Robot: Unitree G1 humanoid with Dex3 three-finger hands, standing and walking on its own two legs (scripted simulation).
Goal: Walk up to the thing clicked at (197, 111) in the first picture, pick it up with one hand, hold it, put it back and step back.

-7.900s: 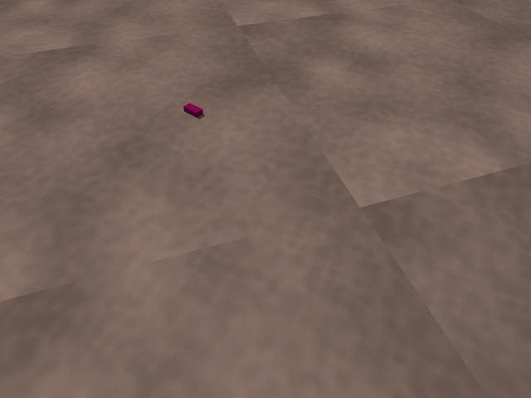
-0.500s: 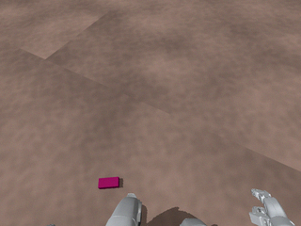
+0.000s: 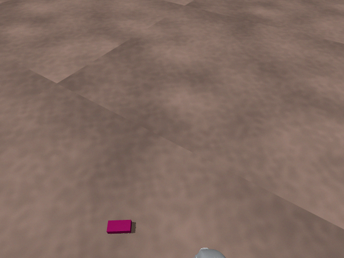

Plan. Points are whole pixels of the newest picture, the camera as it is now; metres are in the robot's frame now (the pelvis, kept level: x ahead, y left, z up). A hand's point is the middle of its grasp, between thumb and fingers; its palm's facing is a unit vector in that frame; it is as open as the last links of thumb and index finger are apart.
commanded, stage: walk up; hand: left
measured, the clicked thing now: (119, 226) +0.42 +0.26 -0.74
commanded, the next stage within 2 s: none
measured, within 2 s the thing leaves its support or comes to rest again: neither
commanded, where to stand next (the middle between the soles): +0.03 -0.01 m, yaw +1 degrees
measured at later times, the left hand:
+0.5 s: hand out of the picture +0.09 +0.26 -0.15, palm faces +0.01 -0.93 -0.36, open 7.4 cm
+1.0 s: hand out of the picture +0.05 +0.31 -0.17, palm faces -0.02 -0.92 -0.39, open 7.4 cm
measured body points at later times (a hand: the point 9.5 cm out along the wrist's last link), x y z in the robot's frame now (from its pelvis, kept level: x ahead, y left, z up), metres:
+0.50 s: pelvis +0.00 +0.00 +0.00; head +0.02 +0.00 +0.45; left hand +0.09 +0.31 -0.12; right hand +0.07 -0.30 -0.13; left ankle -0.02 +0.12 -0.73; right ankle +0.08 -0.14 -0.73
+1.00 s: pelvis -0.07 +0.04 -0.01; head -0.02 +0.06 +0.43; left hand +0.05 +0.36 -0.14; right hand +0.00 -0.29 -0.12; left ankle -0.08 +0.14 -0.73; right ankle +0.01 -0.12 -0.68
